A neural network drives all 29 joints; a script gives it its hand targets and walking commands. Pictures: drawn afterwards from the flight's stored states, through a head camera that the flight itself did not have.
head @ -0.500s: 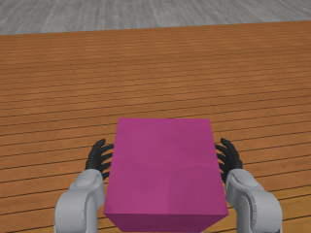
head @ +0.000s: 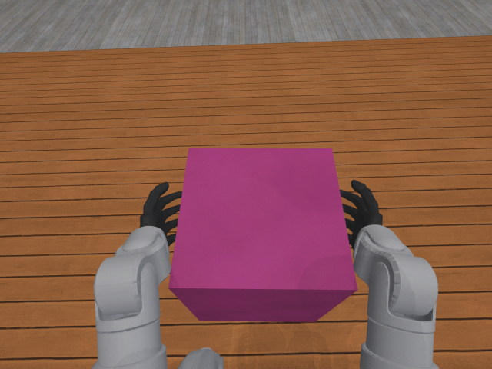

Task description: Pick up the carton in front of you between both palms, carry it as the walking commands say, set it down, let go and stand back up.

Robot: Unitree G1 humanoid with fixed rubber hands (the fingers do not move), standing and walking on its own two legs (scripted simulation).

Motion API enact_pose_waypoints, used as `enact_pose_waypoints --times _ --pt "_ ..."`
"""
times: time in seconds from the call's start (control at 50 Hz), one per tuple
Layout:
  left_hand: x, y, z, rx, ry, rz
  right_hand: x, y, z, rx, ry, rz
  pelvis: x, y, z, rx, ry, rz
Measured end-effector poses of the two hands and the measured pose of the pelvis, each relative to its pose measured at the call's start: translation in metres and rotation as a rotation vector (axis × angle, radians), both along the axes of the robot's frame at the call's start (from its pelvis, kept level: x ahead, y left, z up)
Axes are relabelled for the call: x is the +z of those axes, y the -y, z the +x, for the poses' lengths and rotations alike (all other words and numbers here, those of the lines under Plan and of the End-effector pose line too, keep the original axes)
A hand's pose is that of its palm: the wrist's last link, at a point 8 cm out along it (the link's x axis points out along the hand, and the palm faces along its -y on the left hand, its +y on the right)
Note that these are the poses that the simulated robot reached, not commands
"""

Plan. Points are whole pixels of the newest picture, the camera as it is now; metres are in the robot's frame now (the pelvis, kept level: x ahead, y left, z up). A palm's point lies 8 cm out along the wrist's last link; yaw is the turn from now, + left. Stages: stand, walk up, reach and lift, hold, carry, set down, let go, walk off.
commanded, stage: carry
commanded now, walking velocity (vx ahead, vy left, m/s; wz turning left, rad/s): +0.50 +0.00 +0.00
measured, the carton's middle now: (258, 243) +0.31 +0.01 +0.03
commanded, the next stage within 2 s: none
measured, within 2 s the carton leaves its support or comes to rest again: neither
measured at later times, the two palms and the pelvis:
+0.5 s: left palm (195, 94) +0.70 +0.17 +0.04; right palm (320, 98) +0.68 -0.12 +0.05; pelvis +0.35 +0.05 -0.02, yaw -2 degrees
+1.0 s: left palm (206, 32) +1.03 +0.19 +0.04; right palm (301, 30) +1.05 -0.11 +0.03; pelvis +0.71 +0.02 -0.05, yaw +0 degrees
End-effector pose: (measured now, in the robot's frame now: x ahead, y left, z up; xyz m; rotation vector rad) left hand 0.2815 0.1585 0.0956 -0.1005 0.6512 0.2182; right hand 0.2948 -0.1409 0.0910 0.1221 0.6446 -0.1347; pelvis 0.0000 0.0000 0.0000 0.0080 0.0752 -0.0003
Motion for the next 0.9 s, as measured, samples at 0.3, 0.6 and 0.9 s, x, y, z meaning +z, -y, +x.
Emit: enact_pose_waypoints --times 0.3,0.6,0.9 --pt "-0.021 -0.015 0.288 -0.082 0.056 -0.032 -0.005 -0.014 0.264 -0.083 0.057 -0.056 -0.037 -0.035 0.221 -0.031 0.011 -0.041" --pt "-0.052 -0.012 0.488 -0.074 0.047 -0.077 -0.039 -0.012 0.456 -0.137 0.047 -0.001 -0.031 -0.044 0.423 -0.016 -0.042 -0.030" --pt "-0.070 -0.029 0.679 0.043 -0.024 -0.029 -0.065 -0.029 0.687 -0.003 -0.026 0.018 -0.052 -0.017 0.640 0.000 -0.020 0.014"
